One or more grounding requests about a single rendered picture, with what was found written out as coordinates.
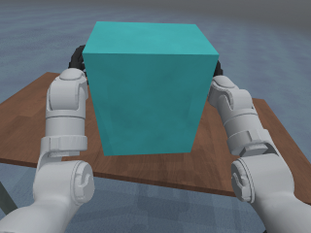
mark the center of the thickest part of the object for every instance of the robot left hand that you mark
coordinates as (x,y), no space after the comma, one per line
(77,60)

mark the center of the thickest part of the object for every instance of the left robot forearm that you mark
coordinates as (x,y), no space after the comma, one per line
(65,118)

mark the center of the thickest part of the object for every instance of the carton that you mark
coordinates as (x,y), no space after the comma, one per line
(148,84)

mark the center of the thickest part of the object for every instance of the robot right hand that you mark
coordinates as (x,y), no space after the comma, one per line
(218,70)

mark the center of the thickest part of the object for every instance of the robot left upper arm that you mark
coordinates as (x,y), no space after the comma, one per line
(60,189)

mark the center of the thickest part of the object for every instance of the robot right upper arm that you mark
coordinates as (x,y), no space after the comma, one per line
(265,182)

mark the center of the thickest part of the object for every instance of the right robot forearm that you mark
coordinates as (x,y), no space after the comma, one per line
(245,134)

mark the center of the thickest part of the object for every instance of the table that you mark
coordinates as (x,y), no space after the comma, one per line
(206,168)

